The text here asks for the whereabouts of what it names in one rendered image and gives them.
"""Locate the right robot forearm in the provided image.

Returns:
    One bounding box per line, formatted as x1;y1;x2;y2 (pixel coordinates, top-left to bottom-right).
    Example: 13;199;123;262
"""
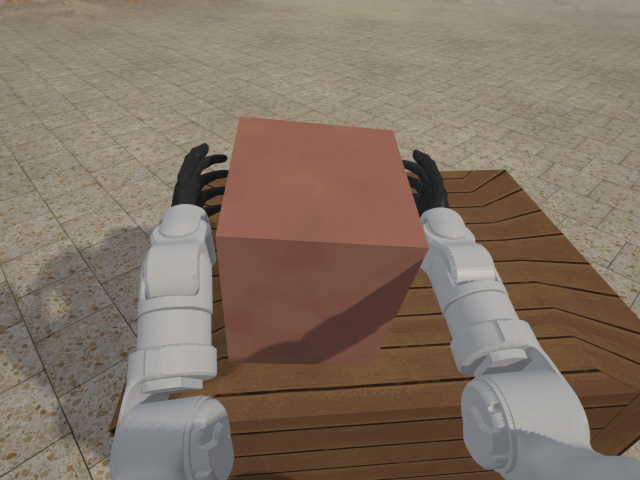
420;207;590;440

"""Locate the robot right hand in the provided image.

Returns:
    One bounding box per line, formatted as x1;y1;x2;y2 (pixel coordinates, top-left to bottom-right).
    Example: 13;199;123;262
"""
402;150;450;217

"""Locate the pedestal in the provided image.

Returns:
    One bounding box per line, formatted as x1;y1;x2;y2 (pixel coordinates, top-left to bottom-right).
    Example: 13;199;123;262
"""
108;169;640;480

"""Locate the left robot forearm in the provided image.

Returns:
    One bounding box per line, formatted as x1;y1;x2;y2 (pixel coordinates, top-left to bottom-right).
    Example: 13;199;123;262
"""
110;204;217;480

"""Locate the robot left hand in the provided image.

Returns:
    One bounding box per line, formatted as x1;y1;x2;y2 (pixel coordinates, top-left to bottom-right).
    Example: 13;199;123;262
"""
171;143;229;217

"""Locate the robot left upper arm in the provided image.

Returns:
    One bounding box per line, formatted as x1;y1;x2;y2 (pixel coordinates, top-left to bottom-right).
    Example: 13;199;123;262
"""
112;395;234;480

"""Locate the robot right upper arm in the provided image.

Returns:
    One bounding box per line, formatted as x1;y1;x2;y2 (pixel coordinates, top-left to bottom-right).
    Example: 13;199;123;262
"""
461;369;640;480

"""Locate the carton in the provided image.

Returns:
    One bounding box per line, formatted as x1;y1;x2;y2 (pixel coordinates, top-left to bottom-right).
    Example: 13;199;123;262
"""
215;116;429;365

